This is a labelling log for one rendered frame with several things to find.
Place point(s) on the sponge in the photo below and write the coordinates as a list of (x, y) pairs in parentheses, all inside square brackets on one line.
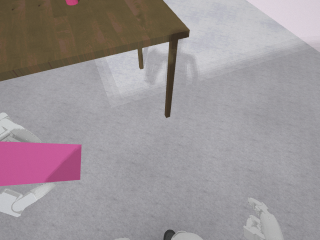
[(31, 163)]

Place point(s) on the table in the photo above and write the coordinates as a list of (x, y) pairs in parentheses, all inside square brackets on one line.
[(41, 35)]

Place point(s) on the robot right foot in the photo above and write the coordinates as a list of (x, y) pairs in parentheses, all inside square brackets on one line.
[(168, 234)]

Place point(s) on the left robot hand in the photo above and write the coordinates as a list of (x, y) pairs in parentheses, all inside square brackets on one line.
[(12, 202)]

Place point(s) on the right robot hand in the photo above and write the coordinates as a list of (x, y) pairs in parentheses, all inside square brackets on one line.
[(265, 228)]

